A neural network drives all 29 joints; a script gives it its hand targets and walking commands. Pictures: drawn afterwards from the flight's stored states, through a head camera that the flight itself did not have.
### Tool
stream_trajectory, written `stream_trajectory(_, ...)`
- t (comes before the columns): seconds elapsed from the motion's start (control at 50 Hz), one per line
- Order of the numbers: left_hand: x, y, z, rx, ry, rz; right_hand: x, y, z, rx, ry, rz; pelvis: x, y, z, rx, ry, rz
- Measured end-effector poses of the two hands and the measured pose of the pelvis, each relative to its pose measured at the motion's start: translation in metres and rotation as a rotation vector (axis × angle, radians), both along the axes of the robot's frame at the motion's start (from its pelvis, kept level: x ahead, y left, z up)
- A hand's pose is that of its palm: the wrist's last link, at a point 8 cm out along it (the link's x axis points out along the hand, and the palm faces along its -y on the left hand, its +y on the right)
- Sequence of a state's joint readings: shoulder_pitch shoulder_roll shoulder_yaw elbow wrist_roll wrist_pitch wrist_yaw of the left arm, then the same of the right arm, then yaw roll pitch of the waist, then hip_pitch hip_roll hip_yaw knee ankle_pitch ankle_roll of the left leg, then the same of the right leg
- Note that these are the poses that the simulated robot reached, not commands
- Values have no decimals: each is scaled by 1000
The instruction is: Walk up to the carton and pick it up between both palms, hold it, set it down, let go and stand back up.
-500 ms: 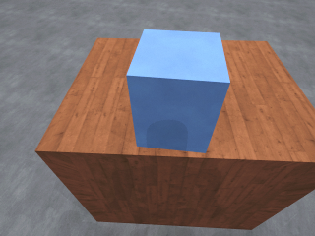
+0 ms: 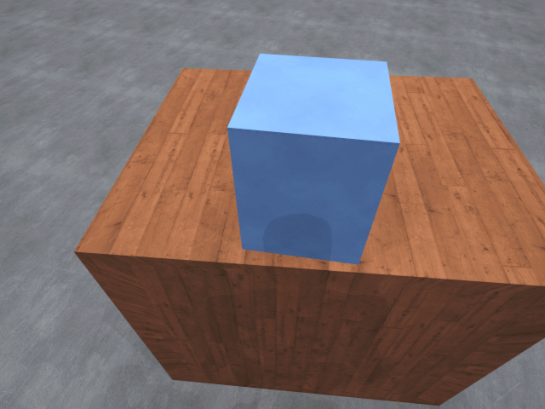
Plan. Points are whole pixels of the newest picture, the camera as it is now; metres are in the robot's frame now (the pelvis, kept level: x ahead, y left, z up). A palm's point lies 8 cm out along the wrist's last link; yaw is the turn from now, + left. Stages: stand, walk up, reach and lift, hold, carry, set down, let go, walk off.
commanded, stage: stand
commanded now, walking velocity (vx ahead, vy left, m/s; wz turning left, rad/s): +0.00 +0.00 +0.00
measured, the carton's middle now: (310, 161) +0.48 -0.05 +0.12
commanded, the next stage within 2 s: none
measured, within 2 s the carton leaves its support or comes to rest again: neither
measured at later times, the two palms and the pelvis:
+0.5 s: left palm out of the picture -0.03 +0.23 -0.14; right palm out of the picture +0.00 -0.23 -0.14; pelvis -0.01 -0.01 +0.00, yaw +1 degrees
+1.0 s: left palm out of the picture -0.04 +0.21 -0.14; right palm out of the picture +0.00 -0.22 -0.14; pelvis -0.01 -0.01 +0.00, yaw +1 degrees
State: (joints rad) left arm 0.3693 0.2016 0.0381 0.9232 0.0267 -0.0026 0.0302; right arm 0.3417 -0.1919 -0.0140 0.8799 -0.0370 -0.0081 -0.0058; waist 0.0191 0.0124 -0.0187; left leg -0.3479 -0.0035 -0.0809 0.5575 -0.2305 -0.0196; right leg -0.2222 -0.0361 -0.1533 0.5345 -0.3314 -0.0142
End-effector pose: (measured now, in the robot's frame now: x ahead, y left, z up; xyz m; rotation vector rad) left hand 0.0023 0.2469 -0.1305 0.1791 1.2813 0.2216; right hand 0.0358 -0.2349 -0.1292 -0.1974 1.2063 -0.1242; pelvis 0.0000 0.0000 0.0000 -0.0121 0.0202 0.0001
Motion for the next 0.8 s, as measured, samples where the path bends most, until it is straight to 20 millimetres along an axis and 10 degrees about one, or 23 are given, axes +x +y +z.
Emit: stream_trajectory(0.8, -43, -30, -13, -55, 131, 56, -40, 9, -11, 26, 141, -46, -9, -10, 1, 1, -31, 17)
